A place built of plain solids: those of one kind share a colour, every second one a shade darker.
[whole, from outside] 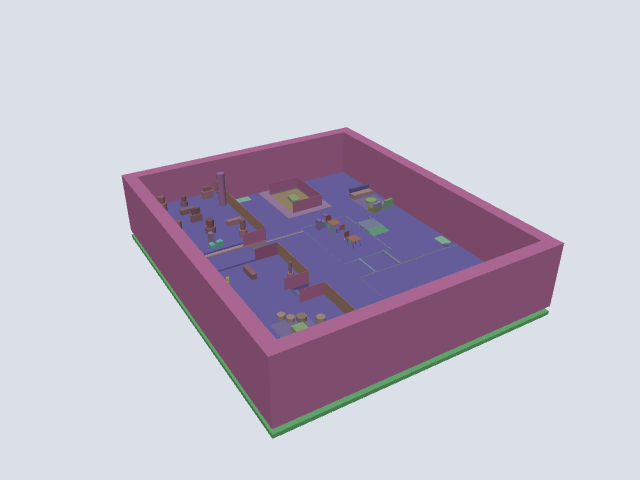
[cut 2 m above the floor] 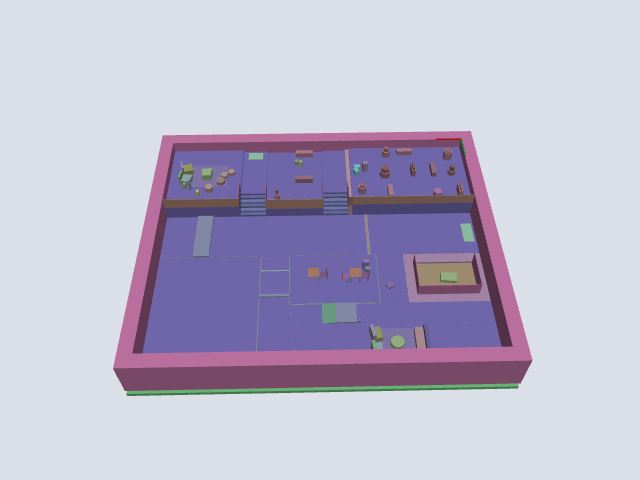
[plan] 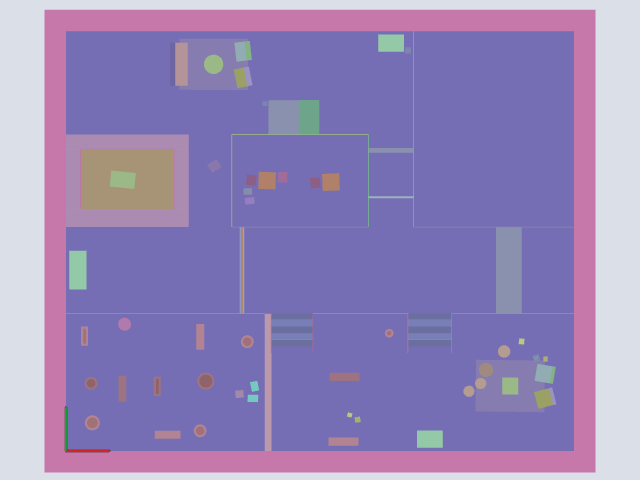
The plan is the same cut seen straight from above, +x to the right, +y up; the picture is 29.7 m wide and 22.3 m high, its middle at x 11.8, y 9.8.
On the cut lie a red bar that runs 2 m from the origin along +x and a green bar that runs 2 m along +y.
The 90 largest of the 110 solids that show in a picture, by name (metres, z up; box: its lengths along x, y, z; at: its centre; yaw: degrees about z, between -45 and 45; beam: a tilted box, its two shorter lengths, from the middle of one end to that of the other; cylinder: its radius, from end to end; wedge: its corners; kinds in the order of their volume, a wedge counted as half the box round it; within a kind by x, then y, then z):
{
 "wall_1": {"box": [1.0, 19.5, 5.0], "at": [-0.5, 9.75, 1.5]},
 "wall_2": {"box": [25.6, 1.0, 5.0], "at": [11.8, -0.5, 1.5]},
 "wall_3": {"box": [25.6, 1.0, 5.0], "at": [11.8, 20.0, 1.5]},
 "wall_4": {"box": [1.0, 19.5, 5.0], "at": [24.1, 9.75, 1.5]},
 "floor_1": {"box": [9.23, 6.4, 1.24], "at": [4.62, 3.2, 0.55]},
 "floor_2": {"box": [2.0, 4.3, 1.0], "at": [6.7, 12.55, -0.5]},
 "floor_3": {"box": [14.05, 1.6, 1.0], "at": [7.03, 15.5, -0.5]},
 "floor_4": {"box": [14.05, 3.2, 1.0], "at": [7.03, 17.9, -0.5]},
 "floor_5": {"box": [1.9, 4.85, 1.0], "at": [10.5, 2.42, 0.43]},
 "floor_6": {"box": [6.35, 4.3, 1.0], "at": [10.88, 12.55, -0.5]},
 "floor_7": {"box": [23.6, 4.0, 1.0], "at": [11.8, 8.4, -0.5]},
 "floor_8": {"box": [4.45, 6.4, 0.88], "at": [13.68, 3.2, 0.37]},
 "floor_9": {"box": [2.1, 9.1, 1.0], "at": [15.1, 14.95, -0.5]},
 "floor_10": {"box": [2.0, 4.85, 1.0], "at": [16.9, 2.42, 0.43]},
 "floor_11": {"box": [7.45, 9.1, 1.0], "at": [19.88, 14.95, -0.5]},
 "floor_12": {"box": [5.7, 6.4, 1.18], "at": [20.75, 3.2, 0.52]},
 "floor_base_1": {"box": [25.6, 21.5, 0.3], "at": [11.8, 9.75, -1.57]},
 "floor_rim_1": {"box": [0.7, 2.8, 1.0], "at": [0.35, 12.6, -0.5]},
 "floor_rim_2": {"box": [5.7, 0.8, 1.0], "at": [2.85, 10.8, -0.5]},
 "floor_rim_3": {"box": [5.7, 0.7, 1.0], "at": [2.85, 14.35, -0.5]},
 "floor_rim_4": {"box": [0.7, 2.8, 1.0], "at": [5.35, 12.6, -0.5]},
 "floor_pit_1": {"box": [4.3, 2.8, 0.86], "at": [2.85, 12.6, -0.57]},
 "step_tread_1": {"box": [1.9, 0.31, 0.84], "at": [10.5, 5.0, 0.35]},
 "step_tread_2": {"box": [1.9, 0.31, 0.69], "at": [10.5, 5.32, 0.28]},
 "step_tread_3": {"box": [1.9, 0.31, 0.54], "at": [10.5, 5.62, 0.2]},
 "step_tread_4": {"box": [1.9, 0.31, 0.38], "at": [10.5, 5.93, 0.12]},
 "step_tread_5": {"box": [1.9, 0.31, 0.23], "at": [10.5, 6.25, 0.04]},
 "step_tread_6": {"box": [2.0, 0.31, 0.84], "at": [16.9, 5.0, 0.35]},
 "step_tread_7": {"box": [2.0, 0.31, 0.69], "at": [16.9, 5.32, 0.28]},
 "step_tread_8": {"box": [2.0, 0.31, 0.54], "at": [16.9, 5.62, 0.2]},
 "step_tread_9": {"box": [2.0, 0.31, 0.38], "at": [16.9, 5.93, 0.12]},
 "step_tread_10": {"box": [2.0, 0.31, 0.23], "at": [16.9, 6.25, 0.04]},
 "piece_1": {"box": [0.33, 0.9, 0.65], "at": [0.86, 5.33, 1.5]},
 "piece_2": {"cylinder": 0.3, "from": [1.16, 3.14, 1.17], "to": [1.16, 3.14, 1.57]},
 "piece_3": {"cylinder": 0.35, "from": [1.22, 1.31, 1.17], "to": [1.22, 1.31, 1.92]},
 "piece_4": {"box": [0.37, 1.2, 0.43], "at": [2.62, 2.89, 1.39]},
 "piece_5": {"box": [0.33, 0.9, 0.6], "at": [4.24, 3.0, 1.47]},
 "piece_6": {"box": [1.2, 0.37, 0.43], "at": [4.72, 0.76, 1.39]},
 "piece_7": {"cylinder": 0.3, "from": [6.23, 0.94, 1.17], "to": [6.23, 0.94, 1.72]},
 "piece_8": {"box": [0.37, 1.2, 0.43], "at": [6.24, 5.3, 1.39]},
 "piece_9": {"cylinder": 0.4, "from": [6.49, 3.24, 1.17], "to": [6.49, 3.24, 1.67]},
 "piece_10": {"cylinder": 0.3, "from": [8.42, 5.08, 1.17], "to": [8.42, 5.08, 1.82]},
 "piece_11": {"box": [1.4, 0.39, 0.44], "at": [12.89, 0.43, 1.03]},
 "piece_12": {"box": [1.4, 0.39, 0.44], "at": [12.94, 3.44, 1.03]},
 "piece_13": {"cylinder": 0.2, "from": [15.02, 5.47, 0.81], "to": [15.02, 5.47, 1.46]},
 "step_terE_tread_1": {"box": [0.32, 6.4, 1.12], "at": [9.39, 3.2, 0.49]},
 "step_hump_1": {"box": [1.4, 1.6, 0.17], "at": [10.11, 15.5, 0.04]},
 "step_hump_2": {"box": [2.1, 0.22, 0.15], "at": [15.1, 13.96, 0.03]},
 "step_hump_3": {"box": [1.2, 4.0, 0.2], "at": [20.58, 8.4, 0.05]},
 "low_rug_1": {"box": [3.2, 2.38, 0.06], "at": [6.86, 17.96, -0.02], "yaw": -0.1},
 "low_rug_2": {"box": [3.2, 2.4, 0.06], "at": [20.64, 3.02, 1.09], "yaw": -0.6},
 "column_a0a_1": {"cylinder": 0.3, "from": [2.72, 5.89, 1.17], "to": [2.72, 5.89, 4.0]},
 "rail_rim_1": {"box": [9.23, 0.04, 1.0], "at": [4.62, 6.38, 1.67]},
 "rail_rim_2": {"box": [4.45, 0.04, 1.0], "at": [13.68, 6.38, 1.31]},
 "rail_rim_3": {"box": [5.7, 0.04, 1.0], "at": [20.75, 6.38, 1.61]},
 "sofa_seat_1": {"box": [0.83, 2.0, 0.42], "at": [5.25, 17.96, 0.22]},
 "low_1": {"box": [1.15, 0.75, 0.26], "at": [2.64, 12.6, -0.01], "yaw": -5.5},
 "low_2": {"cylinder": 0.45, "from": [6.86, 17.96, 0.01], "to": [6.86, 17.96, 0.3]},
 "low_3": {"box": [0.75, 0.8, 0.48], "at": [20.64, 3.02, 1.36], "yaw": -0.2},
 "rail_1": {"box": [0.04, 2.8, 1.01], "at": [0.68, 12.6, 0.51]},
 "rail_2": {"box": [4.38, 0.04, 1.01], "at": [2.85, 14.02, 0.51]},
 "rail_3": {"box": [0.04, 2.8, 1.01], "at": [5.02, 12.6, 0.51]},
 "rail_4": {"box": [0.04, 1.81, 1.0], "at": [9.53, 5.46, 1.55]},
 "rail_5": {"box": [0.04, 1.81, 1.0], "at": [11.47, 5.46, 1.31]},
 "rail_6": {"box": [0.04, 1.81, 1.0], "at": [15.88, 5.46, 1.31]},
 "rail_7": {"box": [0.04, 1.81, 1.0], "at": [17.92, 5.46, 1.61]},
 "arm0a_seat_1": {"box": [0.72, 0.89, 0.42], "at": [8.23, 17.36, 0.22], "yaw": 11.5},
 "arm0a_seat_2": {"box": [0.87, 0.81, 0.41], "at": [22.26, 2.45, 1.33], "yaw": 14.2},
 "arm0b_seat_1": {"box": [0.72, 0.89, 0.42], "at": [8.23, 18.57, 0.22], "yaw": 6.6},
 "arm0b_seat_2": {"box": [0.87, 0.81, 0.41], "at": [22.26, 3.58, 1.33], "yaw": -9.5},
 "plant_1": {"cylinder": 0.25, "from": [1.22, 1.31, 1.92], "to": [1.22, 1.31, 2.43]},
 "plant_2": {"cylinder": 0.2, "from": [6.23, 0.94, 1.72], "to": [6.23, 0.94, 2.63]},
 "plant_3": {"cylinder": 0.3, "from": [6.49, 3.24, 1.67], "to": [6.49, 3.24, 2.23]},
 "plant_4": {"cylinder": 0.2, "from": [8.42, 5.08, 1.82], "to": [8.42, 5.08, 2.63]},
 "pouf_1": {"cylinder": 0.26, "from": [18.72, 2.77, 1.11], "to": [18.72, 2.77, 1.41]},
 "pouf_2": {"cylinder": 0.26, "from": [19.26, 3.13, 1.12], "to": [19.26, 3.13, 1.42]},
 "pouf_3": {"cylinder": 0.33, "from": [19.51, 3.76, 1.12], "to": [19.51, 3.76, 1.42]},
 "pouf_4": {"cylinder": 0.29, "from": [20.36, 4.62, 1.11], "to": [20.36, 4.62, 1.57]},
 "low_mat_1": {"box": [0.8, 1.8, 0.06], "at": [0.55, 8.4, -0.02]},
 "low_mat_2": {"box": [1.2, 0.8, 0.06], "at": [15.1, 18.95, -0.02]},
 "low_mat_3": {"box": [1.2, 0.8, 0.06], "at": [16.9, 0.55, 0.91]},
 "sofa_back_1": {"box": [0.25, 2.0, 0.37], "at": [4.96, 17.96, 0.61]},
 "arm0a_back_1": {"box": [0.25, 0.89, 0.41], "at": [8.46, 17.4, 0.63], "yaw": 11.5},
 "arm0a_back_2": {"box": [0.16, 0.81, 0.41], "at": [22.61, 2.54, 1.74], "yaw": 14.2},
 "ramp_hump_ramp_1": {"wedge": [[10.81, 14.7, -0.05], [10.81, 14.7, 0.12], [10.81, 16.3, -0.05], [10.81, 16.3, 0.12], [11.77, 14.7, -0.05], [11.77, 14.7, 0.0], [11.77, 16.3, -0.05], [11.77, 16.3, 0.0]]},
 "bin_1": {"box": [0.38, 0.35, 0.86], "at": [8.06, 2.64, 1.6], "yaw": 5.8},
 "suitcase_1": {"box": [0.44, 0.31, 0.83], "at": [8.53, 11.62, 0.41], "yaw": 4.5},
 "arm0b_back_1": {"box": [0.25, 0.89, 0.41], "at": [8.46, 18.59, 0.63], "yaw": 6.6},
 "bag_1": {"box": [0.35, 0.46, 0.43], "at": [8.76, 3.0, 1.39], "yaw": 11.5},
 "backpack_1": {"box": [0.39, 0.3, 0.57], "at": [8.44, 12.05, 0.28], "yaw": 0.4}
}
